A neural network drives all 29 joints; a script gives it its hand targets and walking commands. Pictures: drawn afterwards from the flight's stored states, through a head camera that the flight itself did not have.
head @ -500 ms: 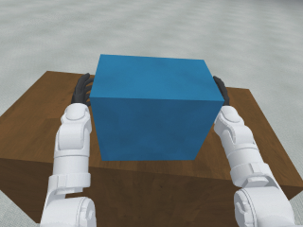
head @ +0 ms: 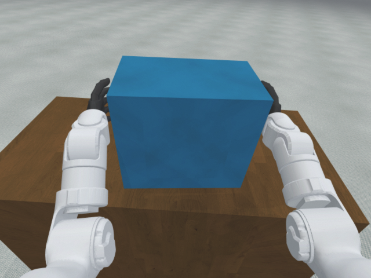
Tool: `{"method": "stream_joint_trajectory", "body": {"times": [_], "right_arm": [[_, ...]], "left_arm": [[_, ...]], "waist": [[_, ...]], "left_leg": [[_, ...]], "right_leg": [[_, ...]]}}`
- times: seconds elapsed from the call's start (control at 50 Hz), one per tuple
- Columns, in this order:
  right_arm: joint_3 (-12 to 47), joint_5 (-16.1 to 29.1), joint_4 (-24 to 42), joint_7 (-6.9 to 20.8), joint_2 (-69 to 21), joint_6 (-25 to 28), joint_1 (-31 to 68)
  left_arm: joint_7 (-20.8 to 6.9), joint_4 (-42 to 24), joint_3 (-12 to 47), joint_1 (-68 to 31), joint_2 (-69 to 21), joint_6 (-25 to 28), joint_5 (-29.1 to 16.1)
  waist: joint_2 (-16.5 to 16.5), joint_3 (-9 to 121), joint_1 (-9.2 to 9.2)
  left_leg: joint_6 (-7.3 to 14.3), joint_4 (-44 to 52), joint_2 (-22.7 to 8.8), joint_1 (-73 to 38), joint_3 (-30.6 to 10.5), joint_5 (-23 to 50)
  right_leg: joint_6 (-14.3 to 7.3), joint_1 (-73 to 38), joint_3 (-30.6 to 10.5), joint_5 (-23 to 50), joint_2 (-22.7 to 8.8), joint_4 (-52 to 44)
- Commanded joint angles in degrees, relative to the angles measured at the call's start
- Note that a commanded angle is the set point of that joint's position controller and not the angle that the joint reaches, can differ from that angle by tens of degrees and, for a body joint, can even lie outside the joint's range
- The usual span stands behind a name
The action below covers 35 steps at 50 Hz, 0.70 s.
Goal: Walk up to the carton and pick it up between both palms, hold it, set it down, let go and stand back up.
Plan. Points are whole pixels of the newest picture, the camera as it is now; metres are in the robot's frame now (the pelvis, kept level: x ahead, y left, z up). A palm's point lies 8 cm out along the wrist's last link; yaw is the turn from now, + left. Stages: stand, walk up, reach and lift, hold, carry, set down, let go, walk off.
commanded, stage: reach and lift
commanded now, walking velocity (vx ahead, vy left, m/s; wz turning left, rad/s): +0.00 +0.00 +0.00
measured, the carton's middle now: (184, 125) +0.39 +0.00 +0.18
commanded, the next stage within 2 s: hold in 0.70 s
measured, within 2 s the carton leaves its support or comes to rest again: neither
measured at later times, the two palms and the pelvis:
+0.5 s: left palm (97, 108) +0.39 +0.18 +0.23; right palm (271, 108) +0.38 -0.19 +0.23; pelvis +0.01 +0.00 +0.00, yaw +1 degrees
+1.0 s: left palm (88, 101) +0.37 +0.18 +0.26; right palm (274, 94) +0.38 -0.18 +0.27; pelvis +0.01 -0.01 +0.00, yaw +0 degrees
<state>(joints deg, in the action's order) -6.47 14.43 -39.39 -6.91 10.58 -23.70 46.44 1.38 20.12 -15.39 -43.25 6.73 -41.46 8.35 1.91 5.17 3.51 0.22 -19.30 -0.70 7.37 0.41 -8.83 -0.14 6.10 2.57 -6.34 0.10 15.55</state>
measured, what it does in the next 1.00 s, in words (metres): stands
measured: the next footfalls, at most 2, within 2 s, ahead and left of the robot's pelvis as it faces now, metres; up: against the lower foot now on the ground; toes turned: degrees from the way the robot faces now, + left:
none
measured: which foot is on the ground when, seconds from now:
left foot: down 0.00-1.00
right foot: down 0.00-1.00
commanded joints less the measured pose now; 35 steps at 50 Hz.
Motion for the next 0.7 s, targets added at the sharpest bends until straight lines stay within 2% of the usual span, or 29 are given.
{"method": "stream_joint_trajectory", "body": {"times": [0.0,0.18,0.44,0.68], "right_arm": [[20.02,6.5,20.29,7.63,-36.49,2.85,52.4],[20.82,8.46,21.27,6.59,-36.56,1.76,53.18],[22.73,11.79,24.38,5.99,-35.88,-0.7,53.89],[22.48,13.54,23.83,5.65,-35.38,-3.08,55.72]], "left_arm": [[-7.95,-10.81,24.63,-45.01,-36.4,5.03,-10.02],[-8.33,-11.84,24.41,-46.8,-35.93,5.16,-10.6],[-8.16,-14.55,24.71,-47.29,-35.12,3.35,-11.39],[-8.38,-14.67,24.1,-49.55,-34.46,1.81,-12.04]], "waist": [[-3.17,26.47,0.83],[-3.93,27.99,1.69],[-3.97,28.79,1.09],[-4.27,29.33,1.05]], "left_leg": [[-0.66,1.97,2.63,-5.81,-1.35,9.15],[-1.45,0.75,3.04,-6.6,-1.95,13.03],[-1.63,-0.24,2.95,-6.95,-2.27,15.91],[-1.84,-0.33,2.82,-6.29,-2.43,15.36]], "right_leg": [[1.43,-8.59,-1.34,7.23,3.07,-0.65],[1.69,-10.12,-1.26,11.35,3.37,-0.19],[1.8,-10.21,-1.63,13.81,3.83,0.07],[1.75,-10.3,-2.1,14.2,3.97,0.07]]}}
